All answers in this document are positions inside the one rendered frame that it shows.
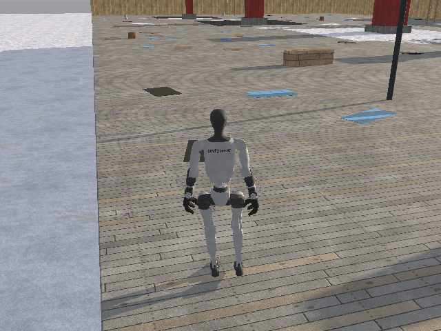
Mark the robot right hand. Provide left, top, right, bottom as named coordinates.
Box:
left=243, top=197, right=259, bottom=216

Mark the robot head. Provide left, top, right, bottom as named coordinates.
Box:
left=207, top=109, right=230, bottom=142

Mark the robot left upper arm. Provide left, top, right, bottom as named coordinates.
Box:
left=188, top=139, right=205, bottom=178

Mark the robot left forearm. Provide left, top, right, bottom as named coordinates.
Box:
left=184, top=168, right=196, bottom=199

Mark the robot right upper arm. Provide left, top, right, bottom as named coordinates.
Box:
left=234, top=139, right=251, bottom=177

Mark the robot left hand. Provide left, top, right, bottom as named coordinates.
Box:
left=183, top=197, right=198, bottom=214

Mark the robot right forearm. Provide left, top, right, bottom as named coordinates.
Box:
left=244, top=167, right=258, bottom=199

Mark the robot right thigh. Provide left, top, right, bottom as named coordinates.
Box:
left=230, top=191, right=244, bottom=232

